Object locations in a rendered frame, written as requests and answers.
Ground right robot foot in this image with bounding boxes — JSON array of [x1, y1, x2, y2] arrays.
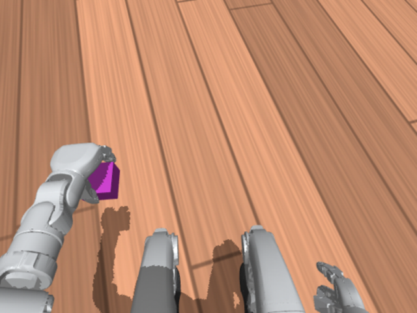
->
[[239, 262, 253, 313]]

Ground left robot hand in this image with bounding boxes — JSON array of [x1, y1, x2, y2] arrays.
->
[[50, 143, 116, 204]]

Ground small box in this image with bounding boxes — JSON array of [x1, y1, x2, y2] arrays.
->
[[83, 162, 120, 201]]

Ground left robot arm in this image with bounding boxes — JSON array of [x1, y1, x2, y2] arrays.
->
[[0, 170, 85, 313]]

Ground right robot hand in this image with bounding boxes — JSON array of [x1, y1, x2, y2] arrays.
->
[[313, 261, 365, 313]]

